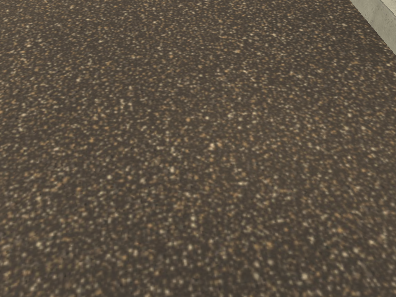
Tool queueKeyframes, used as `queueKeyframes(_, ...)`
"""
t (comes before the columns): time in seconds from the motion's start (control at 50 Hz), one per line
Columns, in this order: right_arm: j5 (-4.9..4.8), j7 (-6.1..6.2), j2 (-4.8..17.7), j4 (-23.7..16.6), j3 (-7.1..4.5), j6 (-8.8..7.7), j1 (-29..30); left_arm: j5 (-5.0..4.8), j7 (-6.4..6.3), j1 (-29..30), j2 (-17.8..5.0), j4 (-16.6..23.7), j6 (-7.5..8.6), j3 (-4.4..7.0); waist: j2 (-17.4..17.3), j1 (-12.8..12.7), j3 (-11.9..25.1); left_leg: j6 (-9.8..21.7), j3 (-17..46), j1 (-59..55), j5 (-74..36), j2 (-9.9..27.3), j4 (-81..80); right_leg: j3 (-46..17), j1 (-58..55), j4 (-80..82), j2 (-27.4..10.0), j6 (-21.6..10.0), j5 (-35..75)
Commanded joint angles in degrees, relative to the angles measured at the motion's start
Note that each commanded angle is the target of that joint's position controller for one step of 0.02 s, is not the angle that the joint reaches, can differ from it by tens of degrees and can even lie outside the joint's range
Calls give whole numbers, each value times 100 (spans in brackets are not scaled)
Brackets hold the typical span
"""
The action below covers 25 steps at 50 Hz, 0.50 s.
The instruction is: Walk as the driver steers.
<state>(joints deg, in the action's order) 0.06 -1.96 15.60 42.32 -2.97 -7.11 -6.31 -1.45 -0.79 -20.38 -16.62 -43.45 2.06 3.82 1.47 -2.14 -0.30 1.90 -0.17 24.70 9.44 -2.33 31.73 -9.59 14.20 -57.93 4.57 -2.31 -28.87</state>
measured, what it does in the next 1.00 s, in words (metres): walks ahead: right foot, then left foot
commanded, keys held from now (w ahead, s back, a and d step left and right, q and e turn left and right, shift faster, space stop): w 1.00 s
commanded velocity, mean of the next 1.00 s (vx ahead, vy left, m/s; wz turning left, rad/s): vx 0.50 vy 0.00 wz -0.06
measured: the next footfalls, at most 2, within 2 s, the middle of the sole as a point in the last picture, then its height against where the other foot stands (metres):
right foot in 0.44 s outside the picture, level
left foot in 0.96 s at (188, 237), level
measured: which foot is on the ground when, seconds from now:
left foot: down 0.00-0.46, up 0.48-0.94, down 0.96-1.00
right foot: up 0.00-0.42, down 0.44-0.96, up 0.98-1.00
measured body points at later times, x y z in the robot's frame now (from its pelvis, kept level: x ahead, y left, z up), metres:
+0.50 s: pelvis +0.27 -0.05 +0.00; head +0.30 -0.06 +0.45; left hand +0.50 +0.19 -0.07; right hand +0.26 -0.33 -0.13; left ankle +0.11 +0.10 -0.67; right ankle +0.35 -0.15 -0.73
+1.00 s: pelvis +0.54 -0.02 +0.00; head +0.58 -0.01 +0.45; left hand +0.54 +0.27 -0.14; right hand +0.76 -0.26 -0.08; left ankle +0.65 +0.08 -0.73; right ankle +0.36 -0.15 -0.70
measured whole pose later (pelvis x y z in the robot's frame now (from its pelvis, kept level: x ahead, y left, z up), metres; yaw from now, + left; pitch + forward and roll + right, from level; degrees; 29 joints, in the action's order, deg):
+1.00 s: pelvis +0.54 -0.02 +0.00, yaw -1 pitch +2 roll -1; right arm -0.1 -2.5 15.2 42.9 -1.8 -5.3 -2.0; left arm -0.5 -0.4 -22.5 -16.8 -51.1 2.5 3.3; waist -0.1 -3.7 -1.4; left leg 3.4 -1.9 28.1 5.8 0.5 31.8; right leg -0.2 3.8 -37.7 -0.1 -0.5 -28.2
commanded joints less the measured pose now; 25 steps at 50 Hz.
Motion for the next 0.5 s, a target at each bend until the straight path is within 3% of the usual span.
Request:
queueKeyframes(0.02, -6, 25, 739, -51, -209, 65, -958, 27, -7, 453, -759, 604, 149, 117, -470, 602, 255, 1046, 2991, -2690, 1433, 1941, -1690, 148, 2952, -1462, -584, 27, 603)
queueKeyframes(0.04, 33, 37, 635, -36, -169, 86, -786, 97, 13, 601, -674, 660, 175, 122, -453, 473, 36, 1044, 2573, -2233, 877, 1743, -1807, 220, 2820, -1089, -779, 34, 896)
queueKeyframes(0.06, 75, 55, 556, -26, -128, 78, -724, 98, 38, 539, -577, 656, 182, 118, -618, 340, 41, 994, 2249, -1962, 444, 1576, -1913, 272, 2521, -829, -924, 39, 1081)
queueKeyframes(0.1, 22, 68, 538, 53, -115, 57, -792, 81, 60, 432, -386, 616, 167, 80, -757, 268, 109, 1056, 1834, -1802, -133, 1444, -2077, 438, 2327, -432, -994, 102, 1164)
queueKeyframes(0.16, -40, 117, 815, 179, -183, 68, -951, 126, 63, 905, -219, 784, 170, -3, -600, 360, -7, 1162, 1404, -1768, -758, 1479, -2303, 593, 2501, 530, -1082, 241, 1690)
queueKeyframes(0.24, -100, 152, 953, 334, -199, 149, -1196, 97, 133, 1568, -106, 897, 228, -72, -571, 588, -109, 978, 781, -1738, -1038, 1273, -2347, 790, 2115, 1900, -946, 305, 2850)
queueKeyframes(0.3, -135, 152, 995, 507, -196, 213, -1528, 44, 201, 2023, -136, 1021, 260, -74, -571, 749, -215, 922, 716, -1927, -1046, 1384, -2242, 877, 1911, 2410, -813, 279, 3127)
queueKeyframes(0.36, -158, 173, 1075, 629, -220, 306, -1633, 29, 279, 2239, -243, 1141, 297, -45, -629, 689, -299, 817, 803, -2397, -1327, 1630, -1978, 870, 1879, 2759, -740, 83, 2707)
queueKeyframes(0.4, -167, 203, 1185, 646, -251, 367, -1507, 57, 288, 1812, -422, 1045, 318, 39, -679, 347, -61, 677, 683, -2533, -2416, 1613, -1415, 1026, 1139, 3024, -563, -109, 2461)
queueKeyframes(0.42, -169, 216, 1128, 638, -225, 387, -1462, 92, 256, 1120, -624, 825, 313, 156, -588, -10, 376, 546, 448, -2377, -3176, 1374, -606, 1157, 113, 3170, -427, -270, 2523)
queueKeyframes(0.44, -84, 228, 918, 538, -130, 376, -1409, 134, 200, 138, -936, 600, 298, 279, -368, -434, 1107, 344, 221, -1572, -2649, 1109, 716, 661, -1459, 2943, -933, -553, 2654)
queueKeyframes(0.46, -2, 204, 346, 362, 63, 267, -1933, 207, 163, -480, -1541, 505, 250, 411, 960, -369, 1952, -96, -159, 726, -229, 244, 2993, -1749, -3664, 3090, -2408, -1404, 2005)
queueKeyframes(0.48, -54, 170, 497, 434, 47, 147, -1884, 125, 179, -650, -1182, 439, 221, 314, 1310, -443, 2265, -94, 547, 1580, 2352, 55, 3870, -3194, -3794, 3868, -2730, -1656, 1271)
queueKeyframes(0.5, -201, 127, 942, 304, -84, 86, -1417, 100, 182, -267, -904, 451, 222, 199, 860, -404, 1357, -29, 625, 2076, 2068, 405, 4224, -2521, -3112, 4007, -2526, -1403, 918)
